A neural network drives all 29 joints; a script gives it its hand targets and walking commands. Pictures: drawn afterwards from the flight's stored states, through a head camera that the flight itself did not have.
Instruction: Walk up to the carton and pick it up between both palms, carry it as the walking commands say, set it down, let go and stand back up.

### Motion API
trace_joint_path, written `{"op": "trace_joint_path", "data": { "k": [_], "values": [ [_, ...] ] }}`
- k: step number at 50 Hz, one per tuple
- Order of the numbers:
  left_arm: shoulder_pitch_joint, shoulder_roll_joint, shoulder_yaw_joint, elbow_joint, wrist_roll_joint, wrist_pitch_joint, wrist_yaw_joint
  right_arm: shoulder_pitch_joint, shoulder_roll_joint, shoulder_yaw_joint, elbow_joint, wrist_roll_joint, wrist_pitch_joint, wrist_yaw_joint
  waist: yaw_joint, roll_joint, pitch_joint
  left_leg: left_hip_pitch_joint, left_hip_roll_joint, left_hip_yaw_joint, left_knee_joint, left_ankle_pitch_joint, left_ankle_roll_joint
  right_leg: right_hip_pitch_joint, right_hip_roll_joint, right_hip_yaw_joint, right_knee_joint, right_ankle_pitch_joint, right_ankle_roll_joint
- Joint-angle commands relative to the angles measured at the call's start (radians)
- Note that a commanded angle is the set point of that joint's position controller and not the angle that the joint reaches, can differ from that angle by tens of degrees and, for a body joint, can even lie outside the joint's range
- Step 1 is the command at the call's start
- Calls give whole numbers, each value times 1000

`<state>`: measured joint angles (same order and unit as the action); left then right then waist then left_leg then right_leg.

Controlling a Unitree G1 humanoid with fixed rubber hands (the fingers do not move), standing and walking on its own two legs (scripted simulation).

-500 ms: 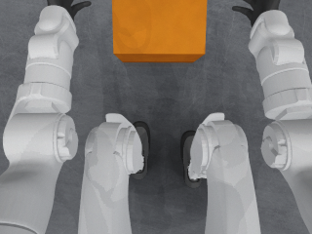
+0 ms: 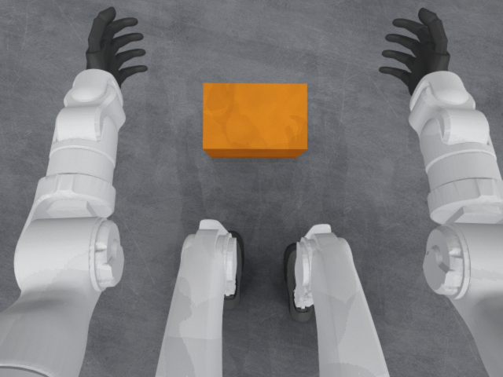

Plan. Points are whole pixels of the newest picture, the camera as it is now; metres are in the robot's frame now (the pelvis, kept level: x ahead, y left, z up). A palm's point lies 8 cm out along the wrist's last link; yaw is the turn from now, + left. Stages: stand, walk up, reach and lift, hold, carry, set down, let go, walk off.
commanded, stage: set down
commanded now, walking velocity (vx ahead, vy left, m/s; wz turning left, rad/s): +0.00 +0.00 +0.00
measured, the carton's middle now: (254, 124) +0.53 +0.03 -0.43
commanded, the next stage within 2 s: let go in 0.54 s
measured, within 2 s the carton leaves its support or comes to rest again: neither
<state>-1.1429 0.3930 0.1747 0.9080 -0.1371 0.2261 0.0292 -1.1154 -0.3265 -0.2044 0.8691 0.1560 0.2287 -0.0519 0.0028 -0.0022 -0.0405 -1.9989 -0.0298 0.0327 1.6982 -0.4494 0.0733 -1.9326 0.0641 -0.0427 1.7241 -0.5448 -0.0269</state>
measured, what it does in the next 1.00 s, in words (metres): rises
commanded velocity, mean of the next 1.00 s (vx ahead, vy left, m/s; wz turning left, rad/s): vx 0.00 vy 0.00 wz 0.00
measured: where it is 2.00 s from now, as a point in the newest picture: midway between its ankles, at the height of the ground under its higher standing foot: (264, 289)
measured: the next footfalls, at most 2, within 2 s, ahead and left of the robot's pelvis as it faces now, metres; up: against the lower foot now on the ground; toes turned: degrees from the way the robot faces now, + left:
none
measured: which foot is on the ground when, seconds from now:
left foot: down 0.00-1.00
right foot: down 0.00-1.00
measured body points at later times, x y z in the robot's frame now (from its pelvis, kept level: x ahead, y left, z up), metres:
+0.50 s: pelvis +0.03 +0.00 +0.13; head +0.29 +0.03 +0.49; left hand +0.52 +0.26 +0.06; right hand +0.53 -0.20 +0.06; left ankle +0.11 +0.09 -0.47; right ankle +0.09 -0.10 -0.47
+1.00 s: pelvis +0.07 +0.01 +0.20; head +0.23 +0.02 +0.62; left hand +0.38 +0.27 +0.11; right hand +0.40 -0.22 +0.12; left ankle +0.11 +0.09 -0.47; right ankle +0.09 -0.10 -0.47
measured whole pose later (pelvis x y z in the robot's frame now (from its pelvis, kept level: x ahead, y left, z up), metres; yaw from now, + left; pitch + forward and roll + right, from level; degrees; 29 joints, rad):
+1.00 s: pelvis +0.07 +0.01 +0.20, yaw +1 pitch +25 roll -2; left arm -0.30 0.30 0.11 0.61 -0.05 0.14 -0.04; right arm -0.32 -0.27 -0.12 0.62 0.06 0.12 0.05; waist 0.00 0.00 -0.09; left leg -1.04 -0.04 0.01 0.92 -0.32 0.06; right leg -0.98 0.07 0.01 0.91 -0.37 -0.02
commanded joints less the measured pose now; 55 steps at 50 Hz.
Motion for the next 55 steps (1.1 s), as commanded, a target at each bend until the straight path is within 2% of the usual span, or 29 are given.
{"op": "trace_joint_path", "data": {
  "k": [1,2,3,7,8,9,11,13,16,19,20,21,23,27,29,31,32,33,34,35,37,38,39,40,45,50,52,53,55],
  "values": [
    [-207,98,-2,-283,-1,-14,-16,-206,-182,-48,-223,-9,-25,32,-7,63,-1170,1104,-22,-100,-246,365,-82,418,20,32,-328,225,-13],
    [-204,50,-22,-291,-43,-14,-17,-155,-123,-14,-163,-31,-24,34,-41,19,-1172,1107,-11,-120,-274,396,-80,454,7,9,-330,254,1],
    [-192,36,-10,-314,-11,-18,-31,-206,-134,-35,-302,-3,-33,29,-28,98,-1151,1197,-9,-114,-266,495,-73,402,10,19,-357,306,6],
    [-139,57,-1,-188,8,-26,-41,-147,-70,-4,-157,-10,-35,48,21,15,-1035,1125,-1,-136,-366,502,-76,465,1,56,-429,323,30],
    [-216,86,12,-345,13,-37,-42,-184,-136,-56,-257,-26,-45,43,-26,73,-1151,1205,-5,-134,-352,532,-81,513,0,61,-445,350,16],
    [-163,131,39,-293,22,-34,-38,-198,-109,0,-289,9,-39,50,33,20,-1261,1267,-19,-106,-358,520,-75,606,5,42,-451,358,26],
    [-140,95,36,-214,36,-26,-41,-127,-110,-21,-195,-15,-33,52,38,83,-1065,1212,-17,-103,-434,491,-75,548,1,59,-504,351,18],
    [-135,24,41,-176,18,-41,-46,-66,-77,-4,-110,-28,-44,72,-12,17,-1027,1255,1,-127,-467,461,-71,539,1,61,-551,290,26],
    [-94,7,49,-151,58,-49,-45,-107,-58,-2,-142,-27,-68,71,38,17,-1017,1309,5,-136,-505,536,-82,522,2,70,-598,320,23],
    [-120,60,23,-293,38,-60,-46,-89,-150,-36,-245,-40,-75,69,8,83,-1157,1481,0,-158,-548,639,-97,647,-4,66,-639,401,28],
    [-51,18,5,-162,-11,-48,-61,-96,-87,2,-228,-36,-74,75,-31,-16,-983,1404,14,-186,-568,606,-74,602,-14,35,-664,379,34],
    [-10,8,19,-124,48,-55,-57,-32,-65,-12,-140,-31,-76,76,3,97,-983,1482,20,-171,-597,637,-82,587,-15,58,-674,406,31],
    [-113,18,47,-178,56,-68,-56,-27,-89,-31,-77,-52,-76,77,39,111,-887,1366,3,-139,-637,564,-100,612,-16,106,-720,377,11],
    [-10,6,70,-141,65,-81,-78,17,-44,-41,-115,-83,-95,83,-33,7,-846,1305,11,-145,-660,517,-70,715,-36,89,-771,396,16],
    [73,67,105,-59,116,-87,-67,58,-71,-43,-48,-118,-87,78,19,10,-901,1382,12,-163,-684,495,-82,681,-26,73,-761,333,33],
    [108,-15,52,-121,97,-98,-71,122,-6,-20,-111,-78,-99,85,23,92,-902,1426,13,-156,-691,584,-83,716,-29,85,-759,423,18],
    [164,21,82,-197,130,-99,-66,164,-6,-18,-160,-99,-100,81,41,28,-1069,1527,27,-179,-665,714,-82,743,-18,72,-732,472,26],
    [194,4,38,-249,94,-105,-69,204,-21,-22,-217,-79,-112,88,-10,66,-1015,1590,31,-196,-686,685,-75,768,-29,74,-762,452,16],
    [240,46,68,-275,134,-91,-65,222,-25,-15,-246,-76,-96,82,50,115,-1086,1674,22,-176,-677,688,-86,749,-24,84,-773,412,23],
    [218,-1,-7,-436,101,-97,-61,209,-63,-12,-348,-90,-105,94,-11,143,-1146,1660,27,-176,-701,711,-95,840,-19,89,-773,491,1],
    [370,39,-21,-606,104,-94,-49,386,-83,16,-430,-130,-98,100,15,100,-1300,1881,30,-222,-697,911,-100,941,0,82,-768,556,13],
    [481,-2,-11,-456,93,-71,-55,391,-43,51,-430,-111,-90,97,7,103,-1190,1937,45,-231,-684,929,-78,807,-6,66,-801,527,21],
    [409,3,34,-463,80,-66,-66,366,-90,31,-415,-149,-84,87,-14,6,-987,1808,41,-210,-720,715,-83,794,-15,76,-849,393,17],
    [471,-19,-9,-565,88,-79,-81,390,-20,68,-473,-89,-95,96,10,65,-988,1707,14,-169,-752,607,-85,974,-16,100,-882,449,-12],
    [716,-39,-37,-580,104,-125,-89,686,34,84,-486,-93,-126,107,10,0,-814,1688,26,-173,-845,632,-54,1156,-9,98,-904,502,7],
    [816,-113,-137,-475,60,-145,-79,741,46,126,-375,-70,-152,132,10,30,-365,1599,57,-181,-981,238,-82,1116,-37,88,-997,189,4],
    [968,-111,-108,-573,108,-166,-83,965,38,119,-401,-109,-170,130,-2,97,-497,1767,41,-173,-1008,377,-92,1272,-37,89,-1037,308,-3],
    [976,-96,-101,-531,101,-169,-62,893,7,119,-392,-68,-178,143,33,80,-366,1721,73,-198,-1011,353,-101,1197,-45,93,-1023,243,13],
    [1112,-138,-131,-498,89,-178,-81,1038,12,93,-454,-142,-193,116,-15,16,-402,1820,52,-159,-1015,423,-104,1319,-46,94,-1086,340,12]
  ]
}}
